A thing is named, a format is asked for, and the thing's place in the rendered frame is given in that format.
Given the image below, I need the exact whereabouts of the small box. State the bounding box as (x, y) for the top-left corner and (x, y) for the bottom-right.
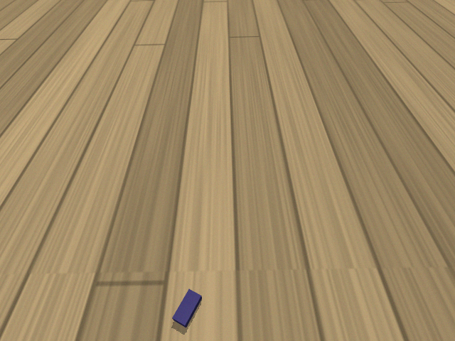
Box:
(172, 289), (202, 328)

